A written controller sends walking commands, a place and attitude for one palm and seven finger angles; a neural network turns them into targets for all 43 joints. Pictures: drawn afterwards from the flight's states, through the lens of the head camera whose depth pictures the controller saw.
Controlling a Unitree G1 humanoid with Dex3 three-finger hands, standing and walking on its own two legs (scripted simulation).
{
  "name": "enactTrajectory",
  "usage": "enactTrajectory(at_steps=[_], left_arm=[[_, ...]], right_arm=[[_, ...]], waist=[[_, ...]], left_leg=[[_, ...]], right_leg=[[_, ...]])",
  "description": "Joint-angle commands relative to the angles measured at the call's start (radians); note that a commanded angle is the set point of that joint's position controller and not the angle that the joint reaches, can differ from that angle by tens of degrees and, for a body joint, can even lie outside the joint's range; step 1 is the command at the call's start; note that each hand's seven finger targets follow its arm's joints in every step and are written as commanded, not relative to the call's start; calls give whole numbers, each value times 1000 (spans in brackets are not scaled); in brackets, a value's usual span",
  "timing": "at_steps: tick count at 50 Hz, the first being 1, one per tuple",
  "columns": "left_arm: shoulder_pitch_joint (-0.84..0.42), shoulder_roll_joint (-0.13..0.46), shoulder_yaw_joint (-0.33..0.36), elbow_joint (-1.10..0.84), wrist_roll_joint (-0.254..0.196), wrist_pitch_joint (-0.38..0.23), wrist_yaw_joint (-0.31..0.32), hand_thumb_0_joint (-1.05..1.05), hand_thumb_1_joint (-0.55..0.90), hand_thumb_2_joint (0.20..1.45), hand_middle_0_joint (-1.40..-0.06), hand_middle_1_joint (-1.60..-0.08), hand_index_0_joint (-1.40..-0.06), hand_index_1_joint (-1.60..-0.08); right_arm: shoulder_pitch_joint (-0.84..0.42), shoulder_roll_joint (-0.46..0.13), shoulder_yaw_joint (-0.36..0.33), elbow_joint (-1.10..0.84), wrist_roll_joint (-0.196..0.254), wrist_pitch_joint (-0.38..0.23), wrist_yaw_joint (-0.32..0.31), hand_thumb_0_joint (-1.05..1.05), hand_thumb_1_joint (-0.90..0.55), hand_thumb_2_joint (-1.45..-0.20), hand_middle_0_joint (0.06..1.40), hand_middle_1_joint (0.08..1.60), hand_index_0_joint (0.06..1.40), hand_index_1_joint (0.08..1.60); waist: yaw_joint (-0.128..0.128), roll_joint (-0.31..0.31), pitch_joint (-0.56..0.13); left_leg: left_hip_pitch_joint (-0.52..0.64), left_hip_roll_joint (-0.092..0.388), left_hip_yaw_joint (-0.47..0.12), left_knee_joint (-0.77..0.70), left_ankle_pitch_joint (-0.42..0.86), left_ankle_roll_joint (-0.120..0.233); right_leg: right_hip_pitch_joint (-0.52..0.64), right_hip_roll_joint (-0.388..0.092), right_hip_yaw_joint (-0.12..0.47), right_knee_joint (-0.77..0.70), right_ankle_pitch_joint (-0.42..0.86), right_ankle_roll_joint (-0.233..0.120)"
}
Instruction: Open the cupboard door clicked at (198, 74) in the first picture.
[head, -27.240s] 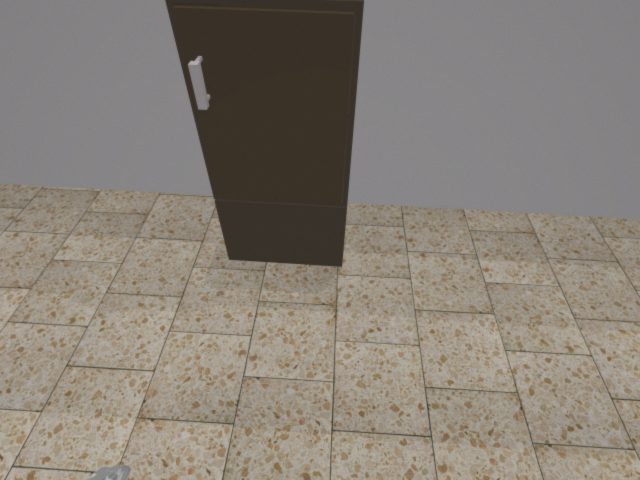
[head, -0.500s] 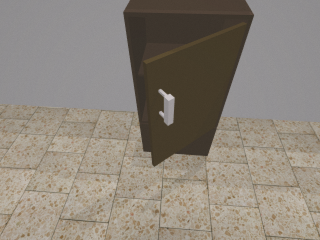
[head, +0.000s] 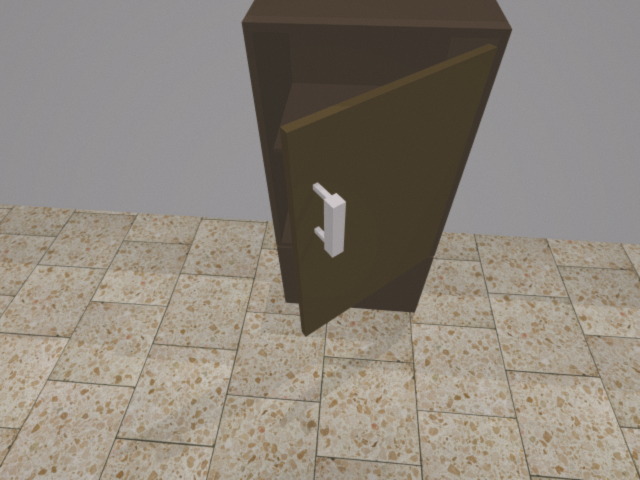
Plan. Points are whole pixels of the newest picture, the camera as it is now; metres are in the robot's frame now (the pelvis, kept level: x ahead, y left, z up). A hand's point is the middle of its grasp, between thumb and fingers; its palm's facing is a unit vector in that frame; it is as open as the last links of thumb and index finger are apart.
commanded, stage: look to check the result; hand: left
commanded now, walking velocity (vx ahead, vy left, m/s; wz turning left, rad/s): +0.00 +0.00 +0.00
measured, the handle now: (326, 219) +0.50 +0.02 +0.01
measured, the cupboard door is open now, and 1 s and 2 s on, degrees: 41 41 41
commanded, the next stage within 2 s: walk to a spot facing it in 0.28 s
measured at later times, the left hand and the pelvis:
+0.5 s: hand out of the picture +0.02 +0.16 -0.17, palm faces +0.03 -0.98 -0.22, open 7.4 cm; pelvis +0.01 -0.01 +0.00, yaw -1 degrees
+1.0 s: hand out of the picture +0.13 +0.18 -0.17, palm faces -0.18 -0.95 -0.25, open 7.4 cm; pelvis +0.00 -0.01 -0.01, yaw -14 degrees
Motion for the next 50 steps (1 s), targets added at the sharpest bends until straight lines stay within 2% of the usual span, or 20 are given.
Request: enactTrajectory(at_steps=[1,9,20,23,26,28,32,34,35,36,37,38,39,40,41,43,45,47,49,50], left_arm=[[58,120,19,-22,1,-15,3,0,900,900,-200,-300,-200,-300],[55,128,21,-25,1,-18,4,0,900,900,-200,-300,-200,-300],[41,141,22,-28,1,-17,2,0,900,900,-200,-300,-200,-300],[50,133,33,-37,3,-5,6,0,900,900,-200,-300,-200,-300],[38,163,57,-65,9,13,1,0,900,900,-200,-300,-200,-300],[33,181,73,-80,13,23,-1,0,900,900,-200,-300,-200,-300],[8,200,95,-117,16,36,-7,0,900,900,-200,-300,-200,-300],[-10,201,101,-136,17,38,-8,0,900,900,-200,-300,-200,-300],[-26,197,101,-148,16,39,-12,0,900,900,-200,-300,-200,-300],[-42,183,98,-163,13,42,-18,0,900,900,-200,-300,-200,-300],[-52,155,94,-183,11,45,-25,0,900,900,-200,-300,-200,-300],[-75,136,91,-203,10,49,-29,0,900,900,-200,-300,-200,-300],[-99,153,96,-216,16,57,-32,0,900,900,-200,-300,-200,-300],[-90,158,103,-222,18,62,-39,0,900,900,-200,-300,-200,-300],[-90,149,105,-226,18,61,-45,0,900,900,-200,-300,-200,-300],[-105,127,98,-237,17,61,-56,0,900,900,-200,-300,-200,-300],[-106,120,93,-253,15,65,-61,0,900,900,-200,-300,-200,-300],[-111,127,89,-266,16,63,-64,0,900,900,-200,-300,-200,-300],[-91,140,91,-272,16,58,-64,0,900,900,-200,-300,-200,-300],[-63,152,95,-268,16,56,-63,0,900,900,-200,-300,-200,-300]], right_arm=[[57,-80,-11,-20,-2,-14,-7,0,-900,-900,200,300,200,300],[52,-88,-13,-20,-2,-15,-9,0,-900,-900,200,300,200,300],[42,-97,-14,-20,-3,-14,-7,0,-900,-900,200,300,200,300],[62,-82,-19,-23,-1,-5,-16,0,-900,-900,200,300,200,300],[58,-101,-38,-41,-2,6,-24,0,-900,-900,200,300,200,300],[48,-100,-49,-63,0,15,-26,0,-900,-900,200,300,200,300],[27,-98,-63,-101,2,20,-25,0,-900,-900,200,300,200,300],[39,-98,-64,-113,2,16,-26,0,-900,-900,200,300,200,300],[53,-106,-66,-115,2,13,-28,0,-900,-900,200,300,200,300],[71,-128,-70,-118,-2,8,-31,0,-900,-900,200,300,200,300],[89,-172,-76,-122,-10,3,-35,0,-900,-900,200,300,200,300],[106,-202,-83,-123,-14,-2,-39,0,-900,-900,200,300,200,300],[122,-205,-82,-124,-20,-8,-43,0,-900,-900,200,300,200,300],[108,-195,-76,-139,-19,-14,-45,0,-900,-900,200,300,200,300],[72,-197,-77,-158,-19,-18,-44,0,-900,-900,200,300,200,300],[21,-208,-81,-189,-21,-21,-40,0,-900,-900,200,300,200,300],[3,-222,-85,-200,-25,-17,-32,0,-900,-900,200,300,200,300],[9,-236,-92,-207,-24,-11,-23,0,-900,-900,200,300,200,300],[6,-252,-101,-217,-22,-6,-16,0,-900,-900,200,300,200,300],[-4,-257,-105,-225,-18,-4,-13,0,-900,-900,200,300,200,300]], waist=[[-3,-30,0],[-2,-25,-3],[1,-33,22],[0,-50,7],[-2,-65,-10],[-1,-102,-7],[-2,-119,-4],[-14,-102,-14],[-22,-66,-25],[-29,2,-28],[-33,136,-22],[-37,275,-6],[-43,247,-5],[-22,163,-10],[-5,108,-19],[9,59,-25],[11,114,-28],[-1,152,-35],[3,143,-60],[22,126,-67]], left_leg=[[-13,88,-78,-51,116,25],[-8,92,-72,-47,136,23],[-11,90,-73,-55,114,22],[0,99,-35,-10,113,15],[-33,99,11,50,67,7],[-57,86,46,111,-9,0],[-97,75,57,220,-120,-8],[-68,86,50,182,-107,-6],[-16,104,42,130,-50,1],[35,158,-5,69,22,22],[71,267,-124,-9,87,75],[82,398,-236,-98,185,159],[73,450,-255,-114,262,210],[63,438,-213,-105,290,215],[67,421,-163,-85,331,209],[52,378,-66,-57,353,174],[24,352,5,-51,296,145],[17,349,40,-26,261,129],[9,347,65,31,228,106],[-16,335,89,86,209,80]], right_leg=[[-7,-132,134,-108,73,7],[11,-132,130,-107,130,9],[4,-131,134,-125,91,10],[-5,-136,155,-97,198,15],[-3,-153,204,-61,264,-5],[-25,-175,252,-73,232,-26],[-68,-208,341,-77,210,-93],[-97,-197,350,-42,238,-93],[-132,-172,332,-8,250,-75],[-189,-110,280,52,219,-40],[-268,-26,206,175,111,2],[-336,25,128,389,-190,30],[-370,13,150,596,-343,36],[-392,-7,183,684,-325,43],[-403,-22,176,698,-306,50],[-374,-40,149,659,-261,64],[-310,-47,116,557,-243,70],[-254,-37,76,446,-238,70],[-184,-21,55,334,-194,62],[-121,-16,51,243,-111,55]])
